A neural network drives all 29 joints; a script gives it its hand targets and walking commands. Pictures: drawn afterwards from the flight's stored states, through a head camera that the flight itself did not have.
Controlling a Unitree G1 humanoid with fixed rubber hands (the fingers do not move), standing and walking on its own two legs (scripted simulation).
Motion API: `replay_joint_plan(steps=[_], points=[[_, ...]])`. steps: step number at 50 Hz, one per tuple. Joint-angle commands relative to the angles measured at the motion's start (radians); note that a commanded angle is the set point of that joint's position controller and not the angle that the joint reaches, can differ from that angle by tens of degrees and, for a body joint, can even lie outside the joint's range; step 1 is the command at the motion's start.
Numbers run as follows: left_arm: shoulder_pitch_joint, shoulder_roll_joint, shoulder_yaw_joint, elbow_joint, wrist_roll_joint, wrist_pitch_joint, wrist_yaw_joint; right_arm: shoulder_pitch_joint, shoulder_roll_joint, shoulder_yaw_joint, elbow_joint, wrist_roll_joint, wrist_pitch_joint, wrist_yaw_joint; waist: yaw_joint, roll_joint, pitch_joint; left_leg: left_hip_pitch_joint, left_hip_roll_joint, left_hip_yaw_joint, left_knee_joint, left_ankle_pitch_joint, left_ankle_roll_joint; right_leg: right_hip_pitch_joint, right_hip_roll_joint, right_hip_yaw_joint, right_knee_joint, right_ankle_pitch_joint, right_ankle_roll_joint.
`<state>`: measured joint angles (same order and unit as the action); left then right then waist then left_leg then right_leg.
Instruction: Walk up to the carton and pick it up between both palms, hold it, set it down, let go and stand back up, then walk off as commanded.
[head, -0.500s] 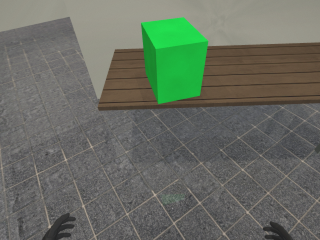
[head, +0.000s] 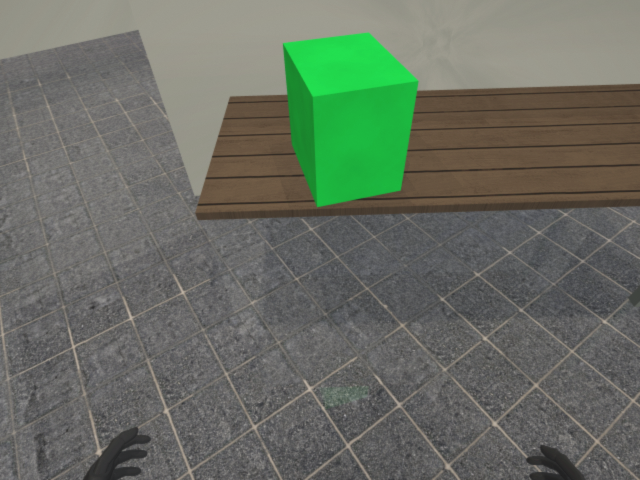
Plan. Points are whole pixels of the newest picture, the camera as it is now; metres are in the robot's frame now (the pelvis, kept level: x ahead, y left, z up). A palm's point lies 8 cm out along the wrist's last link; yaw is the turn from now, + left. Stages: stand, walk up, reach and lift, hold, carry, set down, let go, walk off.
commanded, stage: stand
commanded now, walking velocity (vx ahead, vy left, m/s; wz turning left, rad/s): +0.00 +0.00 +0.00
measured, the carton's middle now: (343, 118) +0.96 -0.05 -0.04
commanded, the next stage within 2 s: walk up in 0.68 s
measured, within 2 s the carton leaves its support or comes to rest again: neither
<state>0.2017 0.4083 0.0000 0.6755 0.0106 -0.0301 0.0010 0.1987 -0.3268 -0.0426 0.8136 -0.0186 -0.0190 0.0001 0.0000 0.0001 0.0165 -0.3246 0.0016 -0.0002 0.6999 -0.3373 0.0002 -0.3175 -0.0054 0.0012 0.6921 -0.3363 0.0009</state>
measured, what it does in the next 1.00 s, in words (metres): stands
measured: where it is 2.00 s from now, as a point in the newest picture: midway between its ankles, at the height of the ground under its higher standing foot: (361, 477)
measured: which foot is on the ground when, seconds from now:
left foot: down 0.00-1.00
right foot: down 0.00-0.92, up 0.94-1.00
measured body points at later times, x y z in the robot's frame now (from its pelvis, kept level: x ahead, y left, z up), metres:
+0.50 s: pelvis +0.00 +0.00 +0.00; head +0.00 +0.00 +0.45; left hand +0.15 +0.30 -0.08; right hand +0.12 -0.29 -0.10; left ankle +0.02 +0.12 -0.72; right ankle +0.02 -0.12 -0.72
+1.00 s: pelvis +0.01 -0.01 +0.01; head +0.02 -0.01 +0.45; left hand +0.16 +0.31 -0.07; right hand +0.12 -0.32 -0.10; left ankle +0.02 +0.12 -0.72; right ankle +0.02 -0.13 -0.70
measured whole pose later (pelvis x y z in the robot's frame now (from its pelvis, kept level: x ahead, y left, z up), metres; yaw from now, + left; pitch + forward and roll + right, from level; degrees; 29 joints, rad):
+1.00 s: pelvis +0.01 -0.01 +0.01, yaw +0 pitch -1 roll +0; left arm 0.21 0.46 0.00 0.69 0.01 -0.03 -0.03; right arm 0.23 -0.36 -0.07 0.82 -0.02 -0.06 0.01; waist 0.00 0.00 0.03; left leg -0.31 0.01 0.00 0.68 -0.41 0.02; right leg -0.40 -0.01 0.01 0.85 -0.47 -0.02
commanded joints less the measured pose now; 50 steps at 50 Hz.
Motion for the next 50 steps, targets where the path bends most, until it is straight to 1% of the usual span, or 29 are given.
replay_joint_plan(steps=[1, 3, 4, 7, 8, 10, 13, 15, 16, 19, 20, 21, 22, 25, 26, 27, 32, 34, 36, 39, 40, 43, 44, 45, 46, 47, 48, 49, 50], points=[[-0.039, 0.156, 0.056, 0.03, 0.009, -0.028, 0.002, -0.083, -0.252, -0.046, -0.008, -0.004, -0.032, 0.0, 0.019, -0.045, 0.012, -0.016, 0.112, -0.167, -0.268, 0.038, 0.07, 0.062, -0.076, 0.111, -0.178, 0.106, -0.056], [-0.027, 0.146, 0.052, 0.015, 0.002, -0.025, -0.003, -0.139, -0.245, -0.047, -0.036, 0.004, -0.034, 0.002, 0.031, 0.022, 0.029, -0.032, 0.115, -0.164, -0.28, 0.023, 0.072, 0.047, -0.074, 0.108, -0.171, 0.102, -0.058], [-0.058, 0.161, 0.054, 0.028, 0.009, -0.023, 0.001, -0.124, -0.231, -0.043, -0.022, 0.007, -0.034, 0.004, 0.017, -0.011, 0.03, -0.02, 0.096, -0.147, -0.264, 0.012, 0.062, 0.042, -0.09, 0.124, -0.198, 0.092, -0.068], [-0.079, 0.184, 0.055, 0.021, 0.011, -0.025, 0.008, -0.097, -0.232, -0.049, -0.014, 0.01, -0.031, 0.012, -0.01, -0.023, 0.026, -0.007, 0.094, -0.151, -0.258, 0.044, 0.06, 0.047, -0.087, 0.107, -0.197, 0.134, -0.063], [-0.068, 0.17, 0.059, 0.019, 0.002, -0.025, 0.009, -0.106, -0.244, -0.044, -0.016, 0.015, -0.031, 0.007, -0.001, 0.009, 0.03, 0.0, 0.095, -0.148, -0.265, 0.073, 0.056, 0.04, -0.096, 0.109, -0.197, 0.148, -0.062], [-0.078, 0.169, 0.058, 0.018, 0.01, -0.023, 0.009, -0.11, -0.24, -0.047, -0.016, 0.003, -0.028, 0.004, 0.01, -0.036, 0.012, 0.0, 0.095, -0.14, -0.253, 0.026, 0.057, 0.049, -0.084, 0.106, -0.208, 0.081, -0.051], [-0.073, 0.164, 0.05, 0.03, 0.007, -0.024, 0.005, -0.105, -0.232, -0.047, -0.022, 0.01, -0.023, 0.001, -0.009, 0.009, 0.011, -0.006, 0.097, -0.15, -0.273, 0.029, 0.062, 0.041, -0.079, 0.1, -0.193, 0.098, -0.059], [-0.1, 0.149, 0.05, 0.013, 0.004, -0.023, 0.007, -0.137, -0.239, -0.047, -0.023, 0.001, -0.026, -0.001, 0.016, -0.044, 0.037, -0.035, 0.101, -0.158, -0.271, 0.065, 0.064, 0.064, -0.081, 0.088, -0.175, 0.119, -0.052], [-0.072, 0.149, 0.051, 0.028, 0.004, -0.019, 0.007, -0.143, -0.24, -0.047, -0.02, 0.004, -0.03, 0.004, 0.024, -0.008, 0.021, -0.018, 0.1, -0.147, -0.268, 0.067, 0.059, 0.063, -0.08, 0.095, -0.183, 0.113, -0.053], [-0.084, 0.168, 0.054, 0.018, 0.01, -0.021, 0.001, -0.115, -0.233, -0.047, -0.02, 0.01, -0.027, 0.0, 0.002, -0.028, 0.036, 0.01, 0.096, -0.143, -0.257, 0.02, 0.057, 0.012, -0.088, 0.122, -0.212, 0.085, -0.062], [-0.057, 0.146, 0.05, 0.029, 0.0, -0.027, 0.002, -0.151, -0.24, -0.044, -0.019, 0.011, -0.031, 0.004, 0.026, -0.019, 0.03, -0.01, 0.107, -0.162, -0.264, 0.042, 0.069, 0.036, -0.085, 0.116, -0.204, 0.133, -0.059], [-0.051, 0.173, 0.056, 0.037, 0.009, -0.026, 0.005, -0.099, -0.226, -0.049, -0.025, 0.009, -0.031, 0.003, -0.005, 0.002, 0.004, 0.004, 0.1, -0.137, -0.26, 0.056, 0.062, 0.064, -0.098, 0.109, -0.198, 0.161, -0.058], [-0.067, 0.173, 0.059, 0.039, 0.008, -0.022, 0.004, -0.105, -0.234, -0.045, -0.017, 0.005, -0.026, 0.004, 0.002, -0.003, 0.018, -0.014, 0.093, -0.143, -0.27, 0.026, 0.058, 0.058, -0.08, 0.105, -0.199, 0.1, -0.05], [-0.078, 0.172, 0.053, 0.034, 0.01, -0.027, 0.009, -0.142, -0.202, -0.038, -0.023, 0.011, -0.025, 0.005, -0.001, -0.079, 0.069, -0.019, 0.079, -0.119, -0.238, 0.059, 0.056, 0.025, -0.118, 0.142, -0.247, 0.129, -0.067], [-0.086, 0.169, 0.055, 0.025, 0.006, -0.023, 0.006, -0.107, -0.225, -0.039, -0.016, 0.008, -0.027, 0.005, -0.006, -0.023, -0.014, 0.014, 0.087, -0.133, -0.243, 0.064, 0.059, 0.059, -0.103, 0.118, -0.207, 0.115, -0.06], [-0.099, 0.172, 0.057, 0.021, 0.007, -0.026, 0.008, -0.119, -0.214, -0.036, -0.01, 0.008, -0.029, 0.006, 0.006, -0.011, 0.021, 0.004, 0.098, -0.143, -0.259, 0.069, 0.063, 0.041, -0.094, 0.118, -0.199, 0.102, -0.057], [-0.113, 0.157, 0.055, 0.024, 0.006, -0.022, 0.001, -0.157, -0.236, -0.043, -0.023, 0.005, -0.029, 0.007, 0.018, -0.037, 0.046, -0.037, 0.097, -0.139, -0.274, 0.055, 0.057, 0.043, -0.082, 0.104, -0.202, 0.102, -0.06], [-0.063, 0.164, 0.053, 0.03, 0.007, -0.013, 0.005, -0.134, -0.241, -0.047, -0.014, 0.003, -0.033, 0.005, 0.011, 0.012, 0.043, -0.037, 0.103, -0.162, -0.289, 0.002, 0.061, 0.055, -0.081, 0.104, -0.203, 0.106, -0.052], [-0.077, 0.174, 0.06, 0.031, 0.008, -0.025, 0.006, -0.147, -0.226, -0.041, -0.017, 0.005, -0.033, 0.004, 0.015, -0.021, 0.02, -0.021, 0.092, -0.145, -0.265, 0.059, 0.059, 0.071, -0.093, 0.116, -0.2, 0.123, -0.063], [-0.108, 0.177, 0.06, 0.017, 0.01, -0.018, 0.008, -0.119, -0.244, -0.048, -0.02, 0.008, -0.037, 0.004, -0.003, -0.005, 0.031, -0.008, 0.099, -0.149, -0.281, 0.061, 0.057, 0.055, -0.081, 0.102, -0.196, 0.138, -0.051], [-0.089, 0.184, 0.064, 0.042, 0.005, -0.016, 0.01, -0.106, -0.239, -0.044, -0.006, 0.012, -0.03, 0.006, -0.001, -0.039, 0.005, 0.013, 0.101, -0.147, -0.269, 0.061, 0.053, 0.058, -0.079, 0.098, -0.191, 0.118, -0.054], [-0.065, 0.135, 0.049, 0.037, 0.005, -0.021, 0.003, -0.114, -0.247, -0.045, -0.011, 0.004, -0.032, 0.001, 0.021, 0.019, 0.034, -0.016, 0.095, -0.147, -0.276, 0.058, 0.054, 0.053, -0.081, 0.096, -0.196, 0.104, -0.054], [0.021, 0.244, 0.114, -0.013, 0.036, -0.025, -0.025, 0.031, -0.329, -0.08, -0.041, -0.014, -0.051, 0.022, 0.012, -0.008, -0.023, 0.003, 0.122, -0.252, -0.289, -0.408, 0.11, 0.018, -0.048, 0.136, -0.124, -0.312, -0.095], [0.009, 0.25, 0.112, -0.014, 0.041, -0.021, -0.035, 0.07, -0.365, -0.101, -0.022, -0.021, -0.055, 0.025, -0.01, 0.019, 0.08, 0.035, 0.165, -0.366, -0.373, -0.617, 0.152, -0.188, -0.03, 0.139, -0.037, -0.426, -0.09], [-0.054, 0.221, 0.106, -0.039, 0.043, -0.014, -0.044, 0.123, -0.389, -0.119, -0.027, -0.023, -0.059, 0.025, -0.054, 0.091, 0.143, 0.177, 0.257, -0.514, -0.477, -0.708, 0.207, -0.407, 0.003, 0.051, 0.093, -0.332, -0.067], [-0.072, 0.211, 0.098, -0.048, 0.039, -0.015, -0.048, 0.163, -0.413, -0.139, -0.023, -0.026, -0.069, 0.019, -0.071, 0.134, 0.182, 0.248, 0.357, -0.624, -0.536, -0.688, 0.247, -0.528, -0.025, 0.038, 0.23, -0.197, -0.051], [-0.077, 0.233, 0.101, -0.055, 0.044, -0.02, -0.048, 0.165, -0.418, -0.143, -0.03, -0.019, -0.079, 0.018, -0.077, 0.115, 0.178, 0.302, 0.366, -0.636, -0.51, -0.558, 0.267, -0.582, -0.067, 0.088, 0.265, -0.139, -0.035], [-0.068, 0.239, 0.104, -0.035, 0.043, -0.03, -0.053, 0.16, -0.4, -0.136, -0.032, -0.015, -0.083, 0.013, -0.066, 0.035, 0.096, 0.334, 0.339, -0.554, -0.471, -0.432, 0.261, -0.536, -0.08, 0.084, 0.275, -0.11, -0.027], [-0.059, 0.237, 0.107, -0.037, 0.044, -0.036, -0.055, 0.152, -0.403, -0.14, -0.043, -0.019, -0.082, 0.015, -0.07, 0.043, 0.048, 0.342, 0.335, -0.523, -0.431, -0.365, 0.272, -0.484, -0.079, 0.077, 0.24, -0.135, -0.021]])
